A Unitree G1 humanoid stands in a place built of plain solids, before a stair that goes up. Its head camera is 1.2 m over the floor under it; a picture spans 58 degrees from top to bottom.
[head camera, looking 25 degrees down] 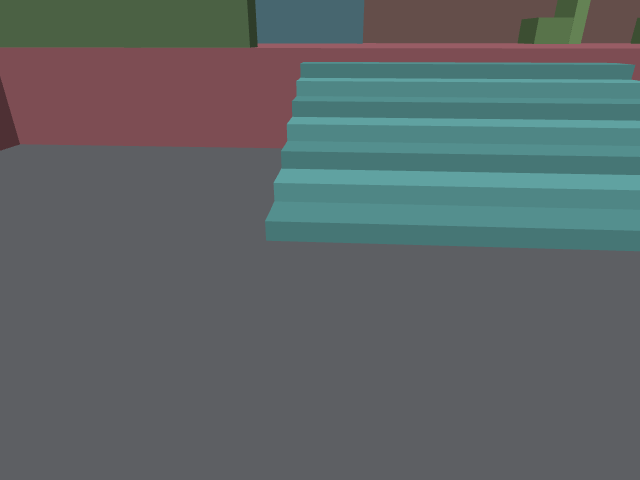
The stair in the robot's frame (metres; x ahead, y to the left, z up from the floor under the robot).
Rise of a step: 0.14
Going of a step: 0.37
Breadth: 3.31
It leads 4 degrees to the right of straight ahead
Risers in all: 8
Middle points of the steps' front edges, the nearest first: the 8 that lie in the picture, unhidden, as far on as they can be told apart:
2.45 -1.30 0.14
2.82 -1.32 0.28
3.19 -1.35 0.41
3.57 -1.37 0.55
3.94 -1.40 0.69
4.31 -1.42 0.83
4.68 -1.45 0.96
5.05 -1.47 1.10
